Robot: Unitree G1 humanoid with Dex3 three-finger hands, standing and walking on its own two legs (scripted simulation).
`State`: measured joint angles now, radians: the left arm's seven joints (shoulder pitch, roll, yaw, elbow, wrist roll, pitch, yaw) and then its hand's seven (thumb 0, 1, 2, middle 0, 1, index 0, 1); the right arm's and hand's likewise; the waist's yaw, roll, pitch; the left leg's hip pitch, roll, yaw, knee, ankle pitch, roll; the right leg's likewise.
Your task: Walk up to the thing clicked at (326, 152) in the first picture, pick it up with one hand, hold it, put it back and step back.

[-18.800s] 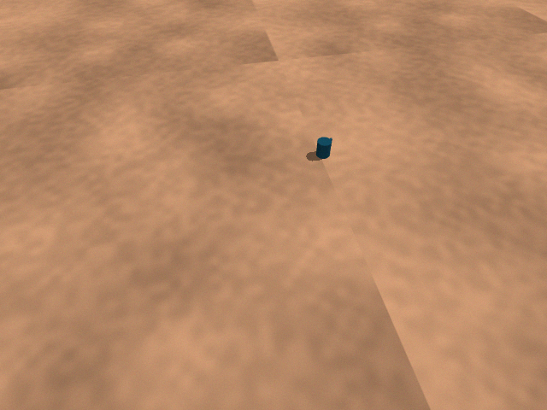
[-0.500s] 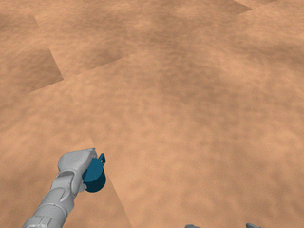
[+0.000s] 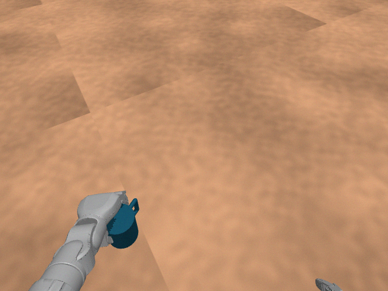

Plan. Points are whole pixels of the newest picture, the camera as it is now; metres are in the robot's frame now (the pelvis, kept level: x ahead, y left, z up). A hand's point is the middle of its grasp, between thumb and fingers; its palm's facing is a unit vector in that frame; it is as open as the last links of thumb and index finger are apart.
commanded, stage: hold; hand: left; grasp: from above
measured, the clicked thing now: (124, 220) +0.33 +0.20 -0.13
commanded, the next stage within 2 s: crouch in 1.36 s
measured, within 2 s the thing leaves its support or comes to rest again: neither
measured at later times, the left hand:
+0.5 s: hand (103, 229) +0.28 +0.22 -0.05, palm faces -0.48 -0.05 -0.88, open 10.6 cm
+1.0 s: hand (102, 229) +0.27 +0.22 -0.04, palm faces -0.48 -0.05 -0.88, open 10.6 cm
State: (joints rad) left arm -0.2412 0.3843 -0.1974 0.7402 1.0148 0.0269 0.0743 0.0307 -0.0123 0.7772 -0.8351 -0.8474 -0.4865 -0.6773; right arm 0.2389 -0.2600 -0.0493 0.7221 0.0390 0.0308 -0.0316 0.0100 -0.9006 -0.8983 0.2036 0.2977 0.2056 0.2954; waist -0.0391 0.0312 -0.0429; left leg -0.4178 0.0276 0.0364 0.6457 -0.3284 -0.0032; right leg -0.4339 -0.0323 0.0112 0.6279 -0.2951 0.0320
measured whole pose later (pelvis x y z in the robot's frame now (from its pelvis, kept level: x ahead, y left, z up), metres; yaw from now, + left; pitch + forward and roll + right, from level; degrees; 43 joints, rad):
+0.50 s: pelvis -0.01 +0.00 +0.01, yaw +0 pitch +3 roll +0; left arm -0.21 0.39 -0.20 0.67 1.01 0.02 0.02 0.01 -0.03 0.82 -0.83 -0.91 -0.47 -0.71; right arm 0.22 -0.26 -0.04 0.70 0.04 0.04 -0.03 0.01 -0.91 -0.90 0.20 0.30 0.20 0.30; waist -0.03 0.04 -0.02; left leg -0.35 0.03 0.04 0.58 -0.29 0.00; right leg -0.37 -0.03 0.01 0.57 -0.26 0.03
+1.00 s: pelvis -0.01 +0.00 +0.01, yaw +0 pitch +2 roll +0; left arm -0.20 0.39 -0.21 0.61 1.00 0.03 -0.03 0.02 -0.03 0.82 -0.80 -0.97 -0.45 -0.74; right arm 0.19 -0.26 -0.03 0.69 0.05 0.04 -0.04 0.01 -0.91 -0.90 0.20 0.30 0.20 0.30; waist -0.01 0.05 0.00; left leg -0.30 0.02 0.04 0.53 -0.26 0.00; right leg -0.32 -0.04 0.01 0.53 -0.24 0.03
